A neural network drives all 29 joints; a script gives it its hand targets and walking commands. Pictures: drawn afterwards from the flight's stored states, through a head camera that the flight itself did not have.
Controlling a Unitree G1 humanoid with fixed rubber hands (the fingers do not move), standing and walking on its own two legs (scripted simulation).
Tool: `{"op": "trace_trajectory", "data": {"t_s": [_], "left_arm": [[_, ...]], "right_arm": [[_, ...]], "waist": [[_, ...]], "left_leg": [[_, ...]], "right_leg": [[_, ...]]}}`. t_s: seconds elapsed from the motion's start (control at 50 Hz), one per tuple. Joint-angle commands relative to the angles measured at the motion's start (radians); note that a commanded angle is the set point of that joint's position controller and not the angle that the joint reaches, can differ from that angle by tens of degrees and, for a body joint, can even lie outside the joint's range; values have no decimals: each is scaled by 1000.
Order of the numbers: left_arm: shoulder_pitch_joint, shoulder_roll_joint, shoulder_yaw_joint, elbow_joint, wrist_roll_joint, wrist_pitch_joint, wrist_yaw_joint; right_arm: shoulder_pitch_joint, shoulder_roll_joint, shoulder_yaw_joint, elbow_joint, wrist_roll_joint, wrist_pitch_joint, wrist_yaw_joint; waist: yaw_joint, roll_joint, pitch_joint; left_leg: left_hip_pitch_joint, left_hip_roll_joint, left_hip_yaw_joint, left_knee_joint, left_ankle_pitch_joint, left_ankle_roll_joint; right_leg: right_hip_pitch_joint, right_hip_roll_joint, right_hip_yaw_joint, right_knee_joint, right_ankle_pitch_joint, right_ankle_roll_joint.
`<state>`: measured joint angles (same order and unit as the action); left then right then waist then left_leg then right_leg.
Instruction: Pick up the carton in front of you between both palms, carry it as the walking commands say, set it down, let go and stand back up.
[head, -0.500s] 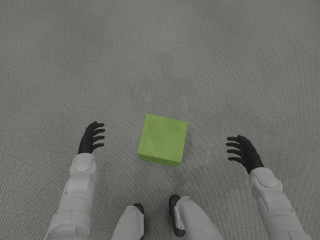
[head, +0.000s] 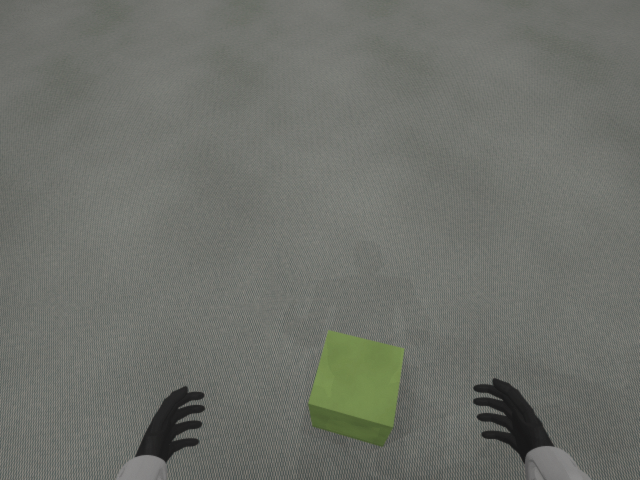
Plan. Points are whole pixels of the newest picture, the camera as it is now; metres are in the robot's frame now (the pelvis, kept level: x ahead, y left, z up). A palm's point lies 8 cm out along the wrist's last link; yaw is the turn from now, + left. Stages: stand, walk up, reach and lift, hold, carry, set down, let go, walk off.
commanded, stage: let go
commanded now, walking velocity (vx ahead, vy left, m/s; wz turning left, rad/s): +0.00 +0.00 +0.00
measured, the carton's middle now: (355, 389) +0.40 -0.06 -0.65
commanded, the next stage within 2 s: stand in 0.38 s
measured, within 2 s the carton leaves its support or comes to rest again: neither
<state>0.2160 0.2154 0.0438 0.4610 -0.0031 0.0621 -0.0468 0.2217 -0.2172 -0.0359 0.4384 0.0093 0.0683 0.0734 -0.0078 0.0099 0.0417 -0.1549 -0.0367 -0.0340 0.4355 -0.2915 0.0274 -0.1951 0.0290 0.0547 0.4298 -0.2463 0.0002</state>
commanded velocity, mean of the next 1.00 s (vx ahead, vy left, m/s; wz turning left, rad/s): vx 0.00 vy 0.00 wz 0.00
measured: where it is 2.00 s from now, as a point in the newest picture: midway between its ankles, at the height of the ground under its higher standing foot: outside the picture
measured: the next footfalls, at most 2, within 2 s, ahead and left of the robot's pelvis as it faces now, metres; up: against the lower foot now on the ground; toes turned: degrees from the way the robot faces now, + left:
none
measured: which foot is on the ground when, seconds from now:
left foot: down 0.00-1.00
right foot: down 0.00-1.00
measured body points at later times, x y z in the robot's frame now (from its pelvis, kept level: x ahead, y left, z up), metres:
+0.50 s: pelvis -0.01 -0.01 -0.01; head -0.02 -0.02 +0.44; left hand +0.13 +0.25 -0.09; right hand +0.15 -0.27 -0.09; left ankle -0.04 +0.10 -0.74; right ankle -0.01 -0.12 -0.74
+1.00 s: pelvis +0.01 -0.02 +0.00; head +0.01 -0.03 +0.45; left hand +0.12 +0.28 -0.10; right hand +0.15 -0.31 -0.11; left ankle -0.04 +0.10 -0.74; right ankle -0.01 -0.12 -0.74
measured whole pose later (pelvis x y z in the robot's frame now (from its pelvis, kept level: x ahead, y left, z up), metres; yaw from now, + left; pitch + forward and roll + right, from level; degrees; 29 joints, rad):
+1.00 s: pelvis +0.01 -0.02 +0.00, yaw +2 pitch -1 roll +0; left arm 0.16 0.33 0.03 0.84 0.03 0.00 0.02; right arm 0.15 -0.36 -0.01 0.82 -0.03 0.00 -0.03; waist 0.01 0.03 0.01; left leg -0.12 -0.02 -0.06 0.44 -0.30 0.00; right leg -0.16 0.04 0.01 0.45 -0.27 -0.03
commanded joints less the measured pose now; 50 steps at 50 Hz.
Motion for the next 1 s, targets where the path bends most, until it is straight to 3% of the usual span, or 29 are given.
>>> {"op": "trace_trajectory", "data": {"t_s": [0.0,0.08,0.1,0.14,0.36,0.38,0.44,0.48,0.56,0.64,0.8,0.98], "left_arm": [[-39,70,5,-115,-7,11,-16],[-54,75,7,-131,1,40,-23],[2,82,10,-77,-21,12,-3],[-23,76,1,-101,-18,12,12],[-41,92,13,-96,5,50,10],[4,212,52,33,48,11,47],[-31,227,49,64,64,-39,62],[-53,214,45,88,56,-55,57],[-45,222,43,144,45,-68,54],[-38,248,42,195,40,-70,62],[-48,276,35,272,34,-69,70],[-75,282,27,335,29,-73,71]], "right_arm": [[-15,-102,-41,-87,-16,13,-3],[-25,-101,-49,-90,-28,42,-1],[-73,-129,-53,-155,-41,92,-27],[-52,-122,-34,-143,-35,119,-40],[-70,-93,-12,-168,-43,182,-56],[-101,-216,-48,-36,-45,82,-93],[-70,-201,-43,34,-54,-21,-95],[-89,-204,-39,69,-50,-45,-86],[-85,-220,-32,136,-49,-67,-86],[-75,-249,-26,199,-47,-76,-95],[-76,-274,-14,284,-43,-80,-105],[-90,-286,-6,343,-40,-86,-109]], "waist": [[-7,-15,-43],[-7,-15,11],[-7,-14,-44],[-5,12,-28],[13,2,44],[33,92,41],[6,15,9],[9,-5,-22],[9,-14,-88],[8,-22,-115],[12,-15,-102],[15,-3,-90]], "left_leg": [[20,27,-3,-81,259,-42],[15,29,-2,-86,206,-38],[64,35,-5,-54,298,-39],[62,34,-13,-42,312,-41],[-18,21,17,-51,120,-21],[-121,49,-32,-6,-18,-38],[-81,77,-83,-8,-140,-20],[-77,84,-90,-4,-87,-15],[-20,91,-81,17,138,-19],[21,98,-81,26,270,-19],[39,107,-85,4,341,-22],[46,115,-92,-31,341,-21]], "right_leg": [[106,23,-40,-32,207,12],[126,19,-43,-34,163,8],[96,44,-58,-4,142,17],[78,41,-55,4,128,11],[106,24,-45,-12,52,12],[-48,-50,7,-10,12,23],[-116,-71,60,-42,-159,-3],[-98,-70,64,-35,-111,-13],[-29,-85,62,-2,138,-14],[10,-95,57,9,264,-14],[50,-108,61,-9,336,-16],[74,-113,63,-36,329,-20]]}}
